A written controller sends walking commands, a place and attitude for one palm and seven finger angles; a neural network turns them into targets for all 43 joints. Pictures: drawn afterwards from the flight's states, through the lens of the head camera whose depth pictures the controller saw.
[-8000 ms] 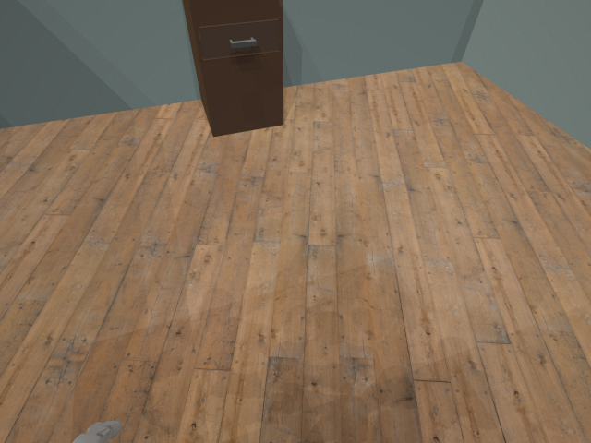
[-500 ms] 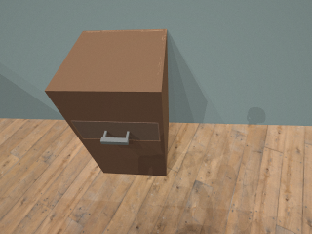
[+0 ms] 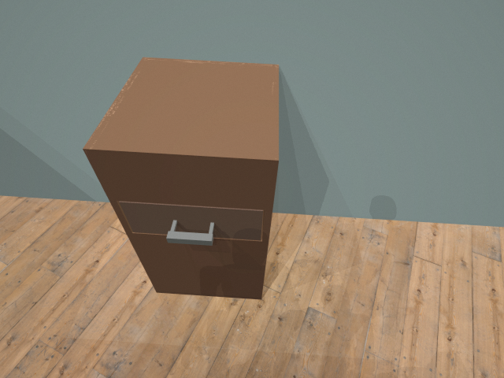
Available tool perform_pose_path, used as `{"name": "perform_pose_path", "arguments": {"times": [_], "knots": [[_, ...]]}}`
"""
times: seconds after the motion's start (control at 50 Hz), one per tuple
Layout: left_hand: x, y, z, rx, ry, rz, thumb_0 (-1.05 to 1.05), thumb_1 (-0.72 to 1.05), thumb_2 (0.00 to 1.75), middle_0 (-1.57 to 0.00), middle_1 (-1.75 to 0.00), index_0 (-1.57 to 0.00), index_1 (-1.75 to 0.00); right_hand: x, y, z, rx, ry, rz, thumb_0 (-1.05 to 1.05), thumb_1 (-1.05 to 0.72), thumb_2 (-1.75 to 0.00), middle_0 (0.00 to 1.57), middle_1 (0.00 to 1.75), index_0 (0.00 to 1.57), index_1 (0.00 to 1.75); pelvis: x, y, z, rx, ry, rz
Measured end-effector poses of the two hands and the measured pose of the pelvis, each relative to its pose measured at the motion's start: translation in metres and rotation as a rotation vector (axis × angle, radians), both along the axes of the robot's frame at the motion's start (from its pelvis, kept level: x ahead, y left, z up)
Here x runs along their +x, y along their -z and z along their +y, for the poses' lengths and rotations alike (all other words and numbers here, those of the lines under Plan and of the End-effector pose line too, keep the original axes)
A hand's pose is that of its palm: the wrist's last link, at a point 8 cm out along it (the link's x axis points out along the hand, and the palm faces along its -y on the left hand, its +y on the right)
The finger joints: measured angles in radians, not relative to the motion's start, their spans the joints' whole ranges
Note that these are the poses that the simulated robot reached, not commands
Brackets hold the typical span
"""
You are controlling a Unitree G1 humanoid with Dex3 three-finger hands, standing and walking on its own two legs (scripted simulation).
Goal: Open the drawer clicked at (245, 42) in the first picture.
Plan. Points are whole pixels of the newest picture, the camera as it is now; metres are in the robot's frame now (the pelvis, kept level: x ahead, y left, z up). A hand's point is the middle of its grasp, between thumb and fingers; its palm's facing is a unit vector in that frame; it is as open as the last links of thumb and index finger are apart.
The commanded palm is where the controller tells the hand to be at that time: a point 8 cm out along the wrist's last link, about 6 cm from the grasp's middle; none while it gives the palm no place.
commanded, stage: come to a stop and stand still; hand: left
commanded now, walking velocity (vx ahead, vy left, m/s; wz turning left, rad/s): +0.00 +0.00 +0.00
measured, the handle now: (191, 231) +0.52 +0.21 -0.24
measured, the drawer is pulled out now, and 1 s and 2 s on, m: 0.00 0.00 0.00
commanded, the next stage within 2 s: look again from close up in 0.08 s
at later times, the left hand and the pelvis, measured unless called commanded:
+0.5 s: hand out of the picture +0.01 +0.18 -0.18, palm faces +0.02 -0.98 -0.21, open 7.3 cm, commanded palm none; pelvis -0.01 +0.00 -0.01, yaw +0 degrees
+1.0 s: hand (142, 351) +0.16 +0.18 -0.03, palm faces +0.01 -0.54 -0.84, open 7.7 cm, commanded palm +0.09 +0.21 -0.04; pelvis -0.06 -0.02 -0.02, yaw +1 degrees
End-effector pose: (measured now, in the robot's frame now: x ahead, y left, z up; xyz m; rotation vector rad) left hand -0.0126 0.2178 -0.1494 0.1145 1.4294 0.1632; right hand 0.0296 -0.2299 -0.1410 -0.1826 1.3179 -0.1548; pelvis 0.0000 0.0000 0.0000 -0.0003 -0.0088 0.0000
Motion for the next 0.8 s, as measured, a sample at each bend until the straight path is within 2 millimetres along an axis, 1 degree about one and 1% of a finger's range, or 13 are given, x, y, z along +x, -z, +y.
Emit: {"name": "perform_pose_path", "arguments": {"times": [0.2, 0.28, 0.42, 0.5, 0.56, 0.76, 0.78, 0.8], "knots": [[0.018, 0.000, 0.000, 0.017, 0.022, -0.017, 0.01, 0.92, 0.89, -0.20, -0.30, -0.20, -0.30, -0.039, 0.004, 0.010, 0.031, 0.041, 0.114, 0.00, -0.91, -0.89, 0.20, 0.30, 0.20, 0.30, 0.008, 0.000, -0.003, -0.006, -0.001, 0.004], [0.019, 0.001, 0.003, 0.033, 0.060, -0.035, 0.01, 0.92, 0.89, -0.20, -0.30, -0.20, -0.30, -0.042, 0.009, 0.014, 0.048, 0.040, 0.093, 0.00, -0.91, -0.89, 0.20, 0.30, 0.20, 0.30, 0.001, 0.005, -0.001, -0.009, -0.004, 0.009], [0.021, 0.001, 0.008, 0.041, 0.052, -0.087, 0.01, 0.92, 0.89, -0.20, -0.30, -0.20, -0.30, -0.042, 0.015, 0.019, 0.057, 0.027, 0.036, 0.00, -0.91, -0.89, 0.20, 0.30, 0.20, 0.30, -0.004, 0.008, 0.002, -0.005, -0.005, -0.023], [0.017, 0.000, 0.008, 0.043, 0.049, -0.110, 0.01, 0.92, 0.89, -0.20, -0.30, -0.20, -0.30, -0.045, 0.016, 0.018, 0.058, 0.025, 0.016, 0.01, -0.91, -0.89, 0.20, 0.30, 0.20, 0.30, -0.011, 0.008, 0.002, -0.002, 0.000, -0.039], [0.009, -0.001, 0.007, 0.039, 0.049, -0.109, 0.01, 0.92, 0.89, -0.20, -0.30, -0.20, -0.30, -0.050, 0.014, 0.016, 0.060, 0.025, 0.008, 0.01, -0.91, -0.89, 0.20, 0.30, 0.20, 0.30, -0.016, 0.007, 0.001, 0.001, 0.003, -0.043], [-0.032, -0.001, -0.008, 0.018, 0.030, -0.043, 0.01, 0.91, 0.89, -0.20, -0.30, -0.20, -0.30, -0.078, 0.012, 0.010, 0.065, 0.022, 0.062, 0.00, -0.91, -0.89, 0.20, 0.30, 0.20, 0.30, -0.031, 0.005, -0.006, 0.005, 0.003, -0.029], [-0.026, -0.005, -0.009, 0.029, 0.079, -0.067, 0.01, 0.91, 0.89, -0.20, -0.30, -0.20, -0.30, -0.077, 0.011, 0.008, 0.058, 0.023, 0.040, 0.00, -0.91, -0.89, 0.20, 0.30, 0.20, 0.30, -0.034, 0.006, -0.007, 0.007, 0.010, -0.032], [-0.013, -0.016, -0.006, 0.076, 0.137, -0.147, 0.02, 0.92, 0.89, -0.20, -0.30, -0.20, -0.31, -0.072, 0.008, 0.005, 0.040, 0.021, -0.017, 0.00, -0.90, -0.89, 0.20, 0.30, 0.20, 0.30, -0.036, 0.007, -0.008, 0.013, 0.019, -0.035]]}}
